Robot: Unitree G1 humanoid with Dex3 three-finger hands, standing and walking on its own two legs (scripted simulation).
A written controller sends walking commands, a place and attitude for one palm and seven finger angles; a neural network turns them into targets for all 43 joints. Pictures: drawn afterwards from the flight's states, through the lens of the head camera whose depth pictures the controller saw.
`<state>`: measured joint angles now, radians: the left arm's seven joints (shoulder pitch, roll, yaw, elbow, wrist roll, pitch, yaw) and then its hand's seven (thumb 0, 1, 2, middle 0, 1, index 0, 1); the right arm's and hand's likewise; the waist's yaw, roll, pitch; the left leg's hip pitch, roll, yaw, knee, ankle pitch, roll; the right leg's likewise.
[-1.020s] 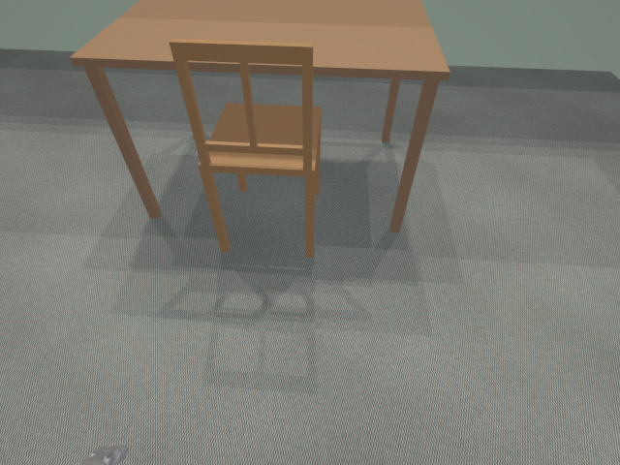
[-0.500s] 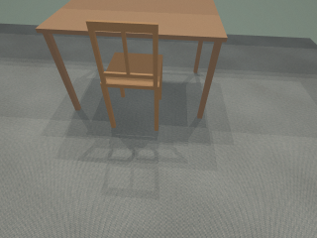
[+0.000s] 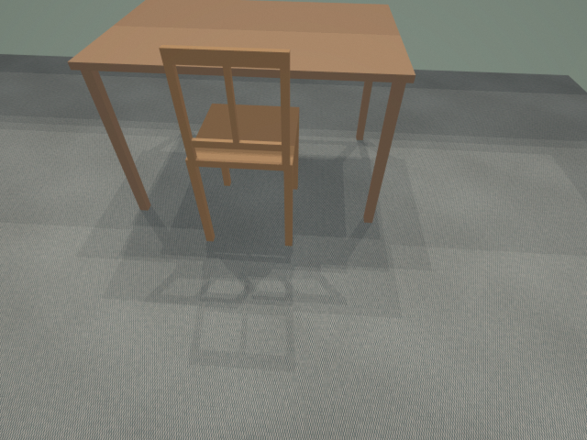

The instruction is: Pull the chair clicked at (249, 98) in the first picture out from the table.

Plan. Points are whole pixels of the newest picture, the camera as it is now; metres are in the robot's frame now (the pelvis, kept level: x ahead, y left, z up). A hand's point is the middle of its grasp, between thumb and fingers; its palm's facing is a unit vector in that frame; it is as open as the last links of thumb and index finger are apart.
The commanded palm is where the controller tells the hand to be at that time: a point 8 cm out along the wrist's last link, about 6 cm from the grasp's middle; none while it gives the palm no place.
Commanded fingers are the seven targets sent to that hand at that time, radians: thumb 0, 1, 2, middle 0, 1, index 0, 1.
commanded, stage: look at it before walking up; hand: left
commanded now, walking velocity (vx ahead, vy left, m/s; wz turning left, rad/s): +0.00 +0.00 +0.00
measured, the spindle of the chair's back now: (231, 106) +1.09 +0.26 -0.10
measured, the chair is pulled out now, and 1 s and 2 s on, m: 0.00 0.00 0.00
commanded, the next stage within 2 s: walk to a spot facing it in 0.42 s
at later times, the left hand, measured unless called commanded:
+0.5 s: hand out of the picture +0.07 +0.25 -0.15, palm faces -0.03 -0.94 -0.34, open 7.3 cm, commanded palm none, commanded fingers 0.00 0.90 0.90 -0.20 -0.30 -0.20 -0.30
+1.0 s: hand out of the picture +0.06 +0.25 -0.19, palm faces +0.14 -0.98 -0.15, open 7.3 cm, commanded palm none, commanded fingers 0.00 0.90 0.90 -0.20 -0.30 -0.20 -0.30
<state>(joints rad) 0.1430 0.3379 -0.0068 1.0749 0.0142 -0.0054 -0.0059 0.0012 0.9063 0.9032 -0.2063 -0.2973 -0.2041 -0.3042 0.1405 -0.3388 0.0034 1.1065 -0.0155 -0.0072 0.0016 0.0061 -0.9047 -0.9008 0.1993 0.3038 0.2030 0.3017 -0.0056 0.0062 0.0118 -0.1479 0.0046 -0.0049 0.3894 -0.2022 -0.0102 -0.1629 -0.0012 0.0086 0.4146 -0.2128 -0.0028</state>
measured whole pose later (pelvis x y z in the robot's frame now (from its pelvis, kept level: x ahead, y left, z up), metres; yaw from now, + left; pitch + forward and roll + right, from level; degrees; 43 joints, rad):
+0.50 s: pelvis +0.00 +0.00 +0.00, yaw +0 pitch -2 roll +0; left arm 0.16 0.34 -0.01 1.09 0.01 -0.01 -0.01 0.00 0.91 0.90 -0.21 -0.30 -0.20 -0.30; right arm 0.14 -0.34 0.00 1.12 -0.01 -0.01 0.00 0.01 -0.90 -0.90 0.20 0.30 0.20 0.30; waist 0.00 0.00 0.03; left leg -0.15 0.01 0.00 0.38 -0.20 -0.01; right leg -0.16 0.00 0.01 0.40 -0.21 0.00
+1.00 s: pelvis +0.11 +0.07 -0.01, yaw +8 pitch +0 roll -1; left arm 0.34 0.20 0.04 1.11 0.03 0.01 -0.02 0.00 0.91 0.90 -0.20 -0.30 -0.20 -0.30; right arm 0.42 -0.14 -0.02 1.10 -0.02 -0.06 -0.01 0.00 -0.91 -0.90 0.20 0.30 0.20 0.30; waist -0.03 -0.04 0.00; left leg -0.16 -0.02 0.10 0.47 -0.31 0.07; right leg -0.43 -0.08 -0.06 1.13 -0.34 0.00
